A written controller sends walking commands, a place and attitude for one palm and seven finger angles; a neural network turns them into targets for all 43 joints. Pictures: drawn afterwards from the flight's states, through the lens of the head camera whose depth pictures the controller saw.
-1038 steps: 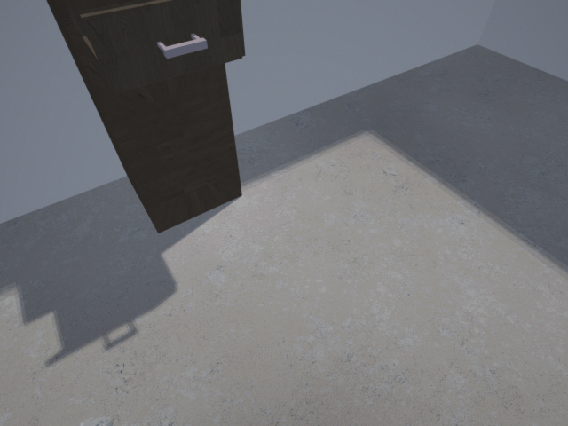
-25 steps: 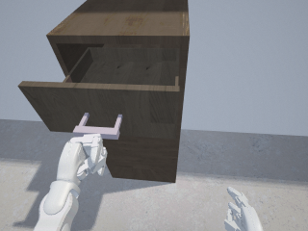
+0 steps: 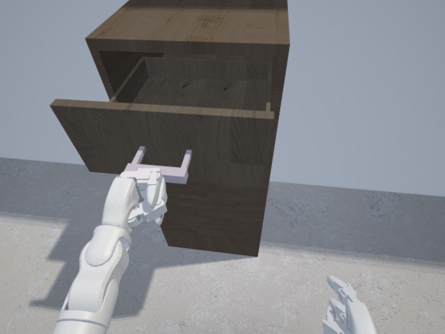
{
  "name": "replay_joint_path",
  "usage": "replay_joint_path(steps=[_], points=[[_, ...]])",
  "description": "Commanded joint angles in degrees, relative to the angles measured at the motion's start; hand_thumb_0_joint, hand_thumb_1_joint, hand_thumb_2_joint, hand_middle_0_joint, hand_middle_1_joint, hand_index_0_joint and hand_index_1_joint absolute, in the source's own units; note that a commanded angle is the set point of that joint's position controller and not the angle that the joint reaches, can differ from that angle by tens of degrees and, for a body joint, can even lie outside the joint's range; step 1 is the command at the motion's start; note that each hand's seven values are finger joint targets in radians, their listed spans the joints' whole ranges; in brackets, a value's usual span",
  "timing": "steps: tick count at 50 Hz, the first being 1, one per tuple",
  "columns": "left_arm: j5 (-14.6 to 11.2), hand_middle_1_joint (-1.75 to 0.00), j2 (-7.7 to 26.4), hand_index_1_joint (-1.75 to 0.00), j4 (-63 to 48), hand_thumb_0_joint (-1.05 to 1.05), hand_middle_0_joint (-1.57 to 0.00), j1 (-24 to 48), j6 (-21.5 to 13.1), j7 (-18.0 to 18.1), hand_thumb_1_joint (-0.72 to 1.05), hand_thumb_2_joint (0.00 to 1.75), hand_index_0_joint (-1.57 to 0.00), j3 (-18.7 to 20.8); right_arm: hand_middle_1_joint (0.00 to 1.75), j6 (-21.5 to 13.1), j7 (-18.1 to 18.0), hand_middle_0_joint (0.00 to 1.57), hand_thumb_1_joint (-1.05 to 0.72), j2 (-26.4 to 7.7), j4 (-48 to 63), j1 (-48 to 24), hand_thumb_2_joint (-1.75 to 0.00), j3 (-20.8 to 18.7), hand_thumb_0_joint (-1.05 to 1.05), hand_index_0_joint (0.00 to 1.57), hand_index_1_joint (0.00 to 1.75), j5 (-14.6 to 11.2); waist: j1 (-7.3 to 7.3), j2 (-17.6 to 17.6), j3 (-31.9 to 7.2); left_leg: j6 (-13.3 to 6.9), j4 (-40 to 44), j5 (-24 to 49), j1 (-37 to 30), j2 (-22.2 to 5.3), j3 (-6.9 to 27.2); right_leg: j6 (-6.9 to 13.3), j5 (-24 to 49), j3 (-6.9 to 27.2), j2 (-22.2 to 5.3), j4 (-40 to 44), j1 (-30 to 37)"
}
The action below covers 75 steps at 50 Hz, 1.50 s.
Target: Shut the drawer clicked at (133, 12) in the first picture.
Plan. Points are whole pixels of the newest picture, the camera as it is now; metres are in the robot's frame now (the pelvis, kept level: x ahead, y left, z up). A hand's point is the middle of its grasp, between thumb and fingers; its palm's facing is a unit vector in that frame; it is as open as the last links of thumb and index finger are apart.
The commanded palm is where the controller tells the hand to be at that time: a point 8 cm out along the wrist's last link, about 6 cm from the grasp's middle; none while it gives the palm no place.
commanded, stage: push the drawer shut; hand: left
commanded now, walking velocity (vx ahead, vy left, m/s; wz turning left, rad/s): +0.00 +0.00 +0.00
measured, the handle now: (160, 163) +0.37 +0.15 +0.12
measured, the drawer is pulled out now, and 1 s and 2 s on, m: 0.20 0.07 0.00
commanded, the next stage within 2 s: pull the fist back off the drawer in 1.78 s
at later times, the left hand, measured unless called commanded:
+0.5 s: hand (176, 167) +0.37 +0.12 +0.11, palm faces -0.04 -1.00 -0.05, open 2.9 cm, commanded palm +0.37 +0.17 +0.12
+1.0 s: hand (182, 146) +0.43 +0.12 +0.12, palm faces -0.05 -1.00 -0.04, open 2.9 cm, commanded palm +0.43 +0.17 +0.12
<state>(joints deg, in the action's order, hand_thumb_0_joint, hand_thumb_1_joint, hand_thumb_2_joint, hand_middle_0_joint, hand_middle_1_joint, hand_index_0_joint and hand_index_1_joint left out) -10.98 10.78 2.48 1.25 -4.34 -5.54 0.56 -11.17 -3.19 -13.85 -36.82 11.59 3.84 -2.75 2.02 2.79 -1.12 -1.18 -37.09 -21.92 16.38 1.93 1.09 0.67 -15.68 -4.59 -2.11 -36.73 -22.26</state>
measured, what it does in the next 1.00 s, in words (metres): stands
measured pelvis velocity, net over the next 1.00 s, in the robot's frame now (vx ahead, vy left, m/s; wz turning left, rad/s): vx -0.01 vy -0.01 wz -0.03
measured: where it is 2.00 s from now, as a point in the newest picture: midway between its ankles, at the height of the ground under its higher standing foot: outside the picture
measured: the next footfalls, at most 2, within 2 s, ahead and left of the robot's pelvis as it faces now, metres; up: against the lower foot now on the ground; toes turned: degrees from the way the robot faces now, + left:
none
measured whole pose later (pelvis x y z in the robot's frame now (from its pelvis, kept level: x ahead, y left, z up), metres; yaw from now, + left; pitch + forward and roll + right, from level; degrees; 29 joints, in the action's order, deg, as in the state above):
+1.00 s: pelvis -0.01 -0.01 +0.00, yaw -1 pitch +6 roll +1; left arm -9.7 15.5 52.7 39.9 -16.2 -8.4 10.2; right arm -8.0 -2.5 -15.6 -40.1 17.7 2.5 -2.6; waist -2.3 1.8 -1.5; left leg -0.4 -37.2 -20.4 22.9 0.8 -0.1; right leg 1.7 -13.4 -3.5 -0.9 -36.4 -29.2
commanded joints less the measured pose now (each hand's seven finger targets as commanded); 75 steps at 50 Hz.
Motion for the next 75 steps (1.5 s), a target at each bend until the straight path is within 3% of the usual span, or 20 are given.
replay_joint_path(steps=[1,2,9,12,15,17,20,22,30,32,35,37,42,52,55,57,61,71,73,75], points=[[-0.63,-1.60,4.02,-1.60,-8.11,0.00,-1.40,31.03,-3.27,1.36,0.90,0.90,-1.40,2.75,0.30,-3.15,-0.90,0.20,-0.90,-6.11,7.84,-5.25,-0.90,-2.45,0.00,0.20,0.30,-0.58,-4.53,-2.12,-9.23,0.68,8.32,2.81,2.22,-1.50,1.28,0.32,-2.04,2.21,0.73,6.00,4.78],[-0.45,-1.60,5.41,-1.60,-6.22,0.00,-1.40,32.20,-3.34,1.69,0.90,0.90,-1.40,3.78,0.30,-2.87,-0.99,0.20,-0.90,-6.51,7.35,-4.95,-0.90,-2.50,0.00,0.20,0.30,-0.55,-4.95,-4.74,-9.07,0.40,8.29,2.32,3.08,-1.75,1.40,0.14,-2.75,2.39,0.80,6.22,4.82],[-0.55,-1.60,4.40,-1.60,1.78,0.00,-1.40,42.87,-4.17,1.95,0.90,0.90,-1.40,2.77,0.30,-2.59,-1.16,0.20,-0.90,-6.54,6.58,-4.26,-0.90,-2.27,0.00,0.20,0.30,-0.87,-5.28,-2.41,-9.74,0.65,8.75,-0.03,3.72,-1.41,1.59,0.54,-3.76,2.73,0.87,5.82,3.86],[-0.46,-1.60,7.08,-1.60,5.70,0.00,-1.40,45.02,-5.04,1.96,0.90,0.90,-1.40,5.49,0.30,-2.36,-1.19,0.20,-0.90,-7.06,6.04,-3.19,-0.90,-2.67,0.00,0.20,0.30,-0.68,-5.07,-5.75,-12.06,0.40,8.24,1.49,4.35,-1.47,1.26,0.38,-2.94,3.30,0.89,6.01,5.64],[-0.59,-1.60,5.94,-1.60,8.62,0.00,-1.40,49.24,-5.91,1.37,0.90,0.90,-1.40,4.67,0.30,-2.14,-1.12,0.20,-0.90,-6.84,5.88,-2.93,-0.90,-2.66,0.00,0.20,0.30,-0.78,-5.19,-1.93,-12.28,0.63,8.22,1.70,3.95,-1.20,0.86,0.66,-2.31,3.60,0.84,6.00,5.23],[-0.50,-1.60,8.28,-1.60,12.25,0.00,-1.40,49.91,-6.51,1.54,0.90,0.90,-1.40,6.86,0.30,-1.91,-1.10,0.20,-0.90,-7.35,5.23,-1.78,-0.90,-2.90,0.00,0.20,0.30,-0.64,-5.31,-5.93,-12.58,0.40,8.07,2.23,5.21,-1.39,0.93,0.43,-2.19,3.80,0.86,6.25,6.31],[-0.68,-1.60,8.21,-1.60,13.66,0.00,-1.40,53.34,-7.80,0.94,0.90,0.90,-1.40,6.95,0.30,-1.68,-0.90,0.20,-0.90,-7.23,5.13,-1.22,-0.90,-3.07,0.00,0.20,0.30,-0.64,-5.40,-3.06,-13.70,0.46,7.88,2.56,4.95,-1.01,0.17,0.50,-1.62,4.51,0.66,6.74,6.93],[-0.54,-1.60,9.51,-1.60,17.49,0.00,-1.40,53.76,-8.25,0.91,0.90,0.90,-1.40,8.04,0.30,-1.41,-0.91,0.20,-0.90,-7.66,4.75,-0.56,-0.90,-3.20,0.00,0.20,0.30,-0.64,-5.73,-6.13,-12.40,0.14,7.76,2.20,6.29,-1.24,0.19,0.31,-2.15,4.67,0.77,7.03,6.82],[-0.15,-1.60,10.60,-1.60,23.23,0.00,-1.40,60.19,-11.15,0.26,0.90,0.90,-1.40,9.01,0.30,-0.72,-0.43,0.20,-0.90,-8.03,3.82,2.29,-0.90,-3.81,0.00,0.20,0.30,-0.47,-6.23,-4.14,-15.36,0.01,7.28,3.87,6.22,-0.87,-0.65,0.38,0.76,5.31,0.81,6.94,7.97],[-0.24,-1.60,12.18,-1.60,26.09,0.00,-1.40,60.94,-11.60,0.19,0.90,0.90,-1.40,10.48,0.30,-0.34,-0.41,0.20,-0.90,-8.32,3.47,2.93,-0.90,-3.94,0.00,0.20,0.30,-0.37,-6.53,-7.66,-14.91,-0.32,6.97,3.17,7.72,-0.96,-0.87,-0.01,-0.50,6.00,0.77,7.64,8.43],[-0.14,-1.60,10.83,-1.60,27.90,0.00,-1.40,64.82,-12.46,-0.47,0.90,0.90,-1.40,9.04,0.30,-0.10,-0.30,0.20,-0.90,-8.10,3.22,3.44,-0.90,-3.85,0.00,0.20,0.30,-0.53,-7.11,-3.04,-14.62,-0.16,7.06,2.86,7.15,-0.73,-1.26,0.28,-0.04,5.91,0.78,7.44,7.23],[-0.02,-1.60,12.99,-1.60,29.98,0.00,-1.40,66.17,-12.95,-0.46,0.90,0.90,-1.40,10.63,0.30,0.12,-0.35,0.20,-0.90,-8.45,3.02,4.26,-0.90,-3.96,0.00,0.20,0.30,-0.37,-7.24,-6.02,-15.26,-0.38,6.90,3.00,7.84,-0.83,-0.83,0.11,0.12,5.82,1.03,7.17,7.58],[0.16,-1.60,15.49,-1.60,33.59,0.00,-1.40,68.35,-14.26,-1.16,0.90,0.90,-1.40,13.05,0.30,0.50,-0.08,0.20,-0.90,-8.68,2.66,5.98,-0.90,-4.06,0.00,0.20,0.30,-0.09,-6.99,-5.28,-17.58,-0.39,6.36,5.71,8.06,-0.70,-0.95,0.32,4.59,5.71,1.30,5.98,9.00],[0.58,-1.60,16.44,-1.60,41.20,0.00,-1.40,76.66,-16.11,-2.08,0.90,0.90,-1.40,13.44,0.30,1.04,0.26,0.20,-0.90,-9.31,1.82,9.18,-0.90,-4.06,0.00,0.20,0.30,0.15,-8.94,-5.04,-17.22,-0.40,5.63,3.89,9.87,-0.71,-0.79,0.30,3.60,5.35,1.94,4.98,5.59],[0.79,-1.60,13.94,-1.60,42.27,0.00,-1.40,79.95,-16.50,-2.27,0.90,0.90,-1.40,11.08,0.30,0.90,0.44,0.20,-0.90,-9.20,1.34,9.96,-0.90,-4.10,0.00,0.20,0.30,0.16,-10.09,-1.98,-17.78,-0.19,5.26,3.56,8.89,-0.77,-0.60,0.43,3.57,4.95,2.09,4.56,3.04],[0.78,-1.60,16.75,-1.60,44.46,0.00,-1.40,80.66,-16.61,-1.99,0.90,0.90,-1.40,13.52,0.30,0.90,0.42,0.20,-0.90,-9.73,0.93,11.25,-0.90,-4.22,0.00,0.20,0.30,0.46,-10.35,-5.46,-18.03,-0.46,4.93,3.73,10.17,-0.86,-0.25,0.23,3.66,4.81,2.41,4.35,3.21],[1.59,-1.60,16.00,-1.60,46.24,0.00,-1.40,84.12,-16.96,-2.19,0.90,0.90,-1.40,12.25,0.30,1.07,0.64,0.20,-0.90,-9.79,0.67,12.63,-0.90,-4.14,0.00,0.20,0.30,0.66,-11.35,-2.35,-19.24,-0.20,4.69,3.83,10.25,-0.84,-0.05,0.40,4.12,4.64,2.46,3.55,1.74],[2.85,-1.60,22.88,-1.60,52.22,0.00,-1.40,89.06,-17.52,-2.15,0.90,0.90,-1.40,17.38,0.30,2.07,1.14,0.20,-0.90,-11.24,-0.31,17.19,-0.90,-4.57,0.00,0.20,0.30,1.82,-12.69,-2.74,-22.29,-0.44,2.82,4.67,13.33,-0.94,-0.03,0.16,5.21,4.83,2.85,2.50,0.84],[3.53,-1.60,23.05,-1.60,52.55,0.00,-1.40,89.82,-17.68,-2.41,0.90,0.90,-1.40,17.10,0.30,2.55,1.33,0.20,-0.90,-11.18,-0.03,17.77,-0.90,-4.48,0.00,0.20,0.30,1.97,-12.82,0.24,-23.92,-0.36,2.36,6.46,12.38,-0.89,-0.16,0.29,6.84,4.68,2.98,1.88,0.42],[3.63,-1.60,24.55,-1.60,54.14,0.00,-1.40,90.74,-17.58,-2.35,0.90,0.90,-1.40,18.43,0.30,2.95,1.50,0.20,-0.90,-11.57,-0.45,18.92,-0.90,-4.66,0.00,0.20,0.30,2.23,-13.28,-1.99,-22.61,-0.44,2.12,6.23,13.56,-1.08,0.05,0.22,6.59,4.59,3.12,2.14,-0.02]])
